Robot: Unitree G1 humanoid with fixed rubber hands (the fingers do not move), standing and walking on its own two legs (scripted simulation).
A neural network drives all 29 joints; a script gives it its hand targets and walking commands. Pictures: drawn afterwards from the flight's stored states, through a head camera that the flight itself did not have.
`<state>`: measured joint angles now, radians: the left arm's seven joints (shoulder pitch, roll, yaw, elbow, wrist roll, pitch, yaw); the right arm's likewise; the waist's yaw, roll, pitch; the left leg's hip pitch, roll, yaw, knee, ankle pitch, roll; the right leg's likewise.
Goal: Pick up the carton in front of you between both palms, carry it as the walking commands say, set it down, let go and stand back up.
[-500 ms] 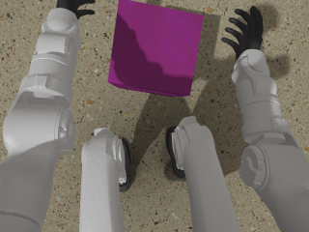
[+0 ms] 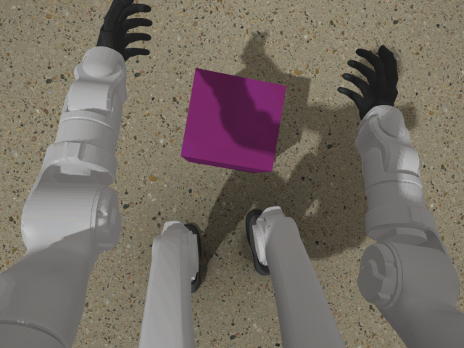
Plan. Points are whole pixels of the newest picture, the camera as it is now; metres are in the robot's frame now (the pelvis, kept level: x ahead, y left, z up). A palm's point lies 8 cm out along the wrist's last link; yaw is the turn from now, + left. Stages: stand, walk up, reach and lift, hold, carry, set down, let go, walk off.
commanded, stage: set down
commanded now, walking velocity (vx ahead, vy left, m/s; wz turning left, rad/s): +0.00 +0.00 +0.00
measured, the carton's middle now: (230, 129) +0.48 -0.05 -0.44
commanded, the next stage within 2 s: let go in 0.16 s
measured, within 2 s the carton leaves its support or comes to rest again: neither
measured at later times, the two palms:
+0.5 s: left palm (53, 100) +0.45 +0.17 +0.02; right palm (442, 126) +0.39 -0.24 +0.03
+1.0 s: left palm out of the picture +0.32 +0.21 +0.12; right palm out of the picture +0.27 -0.24 +0.14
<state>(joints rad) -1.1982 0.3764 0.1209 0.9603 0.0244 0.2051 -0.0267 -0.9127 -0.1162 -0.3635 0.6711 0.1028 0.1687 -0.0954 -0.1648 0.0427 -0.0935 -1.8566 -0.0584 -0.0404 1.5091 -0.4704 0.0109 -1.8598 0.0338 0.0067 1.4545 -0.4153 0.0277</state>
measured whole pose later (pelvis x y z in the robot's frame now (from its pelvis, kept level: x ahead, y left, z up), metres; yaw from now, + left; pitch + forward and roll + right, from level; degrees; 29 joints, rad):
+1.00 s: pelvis +0.11 -0.01 +0.21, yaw +0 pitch +9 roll +0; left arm 0.10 0.18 0.08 0.52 0.04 0.01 0.01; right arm 0.22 -0.20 -0.01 0.41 0.04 0.01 0.08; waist -0.06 -0.03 -0.01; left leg -0.36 -0.02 -0.05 0.51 -0.30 0.01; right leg -0.39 0.04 0.05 0.50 -0.26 -0.01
